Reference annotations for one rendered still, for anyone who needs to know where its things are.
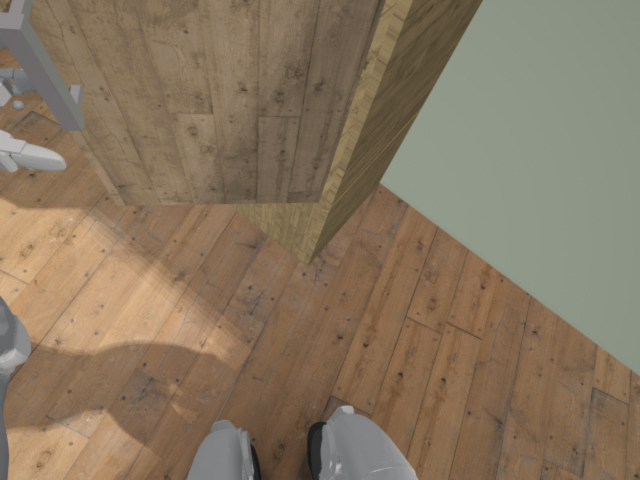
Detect robot left upper arm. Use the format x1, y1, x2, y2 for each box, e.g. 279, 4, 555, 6
0, 296, 31, 480

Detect handle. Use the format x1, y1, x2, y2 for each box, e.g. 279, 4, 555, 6
0, 0, 85, 131

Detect left robot thigh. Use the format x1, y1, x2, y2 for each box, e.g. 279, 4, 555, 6
187, 428, 254, 480

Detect cupboard door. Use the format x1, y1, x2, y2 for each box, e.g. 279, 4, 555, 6
0, 0, 386, 206

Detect robot right shin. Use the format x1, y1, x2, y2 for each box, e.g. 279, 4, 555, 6
319, 406, 354, 480

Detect left robot hand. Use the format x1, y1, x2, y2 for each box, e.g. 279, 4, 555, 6
0, 37, 66, 172

